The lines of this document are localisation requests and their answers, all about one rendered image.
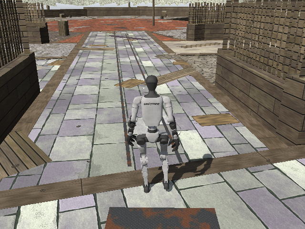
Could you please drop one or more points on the robot head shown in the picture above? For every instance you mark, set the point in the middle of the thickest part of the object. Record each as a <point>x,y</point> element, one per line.
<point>151,82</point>

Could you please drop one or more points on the left robot hand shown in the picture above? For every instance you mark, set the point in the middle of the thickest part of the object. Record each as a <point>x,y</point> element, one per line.
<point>130,138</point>

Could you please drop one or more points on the right robot hand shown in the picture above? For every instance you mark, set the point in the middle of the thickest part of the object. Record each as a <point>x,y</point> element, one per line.
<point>176,144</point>

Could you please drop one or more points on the left robot upper arm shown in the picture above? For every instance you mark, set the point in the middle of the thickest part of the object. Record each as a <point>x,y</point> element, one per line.
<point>135,107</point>

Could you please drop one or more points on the humanoid robot torso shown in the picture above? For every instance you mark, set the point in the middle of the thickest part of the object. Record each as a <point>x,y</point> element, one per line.
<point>152,111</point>

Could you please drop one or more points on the right robot upper arm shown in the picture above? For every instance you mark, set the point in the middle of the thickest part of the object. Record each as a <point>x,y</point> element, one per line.
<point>169,108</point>

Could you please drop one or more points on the robot left forearm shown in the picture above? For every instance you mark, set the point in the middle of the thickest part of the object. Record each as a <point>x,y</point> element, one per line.
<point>131,127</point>

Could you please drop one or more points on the robot right forearm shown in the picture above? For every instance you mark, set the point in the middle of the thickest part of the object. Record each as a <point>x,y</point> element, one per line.
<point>174,129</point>

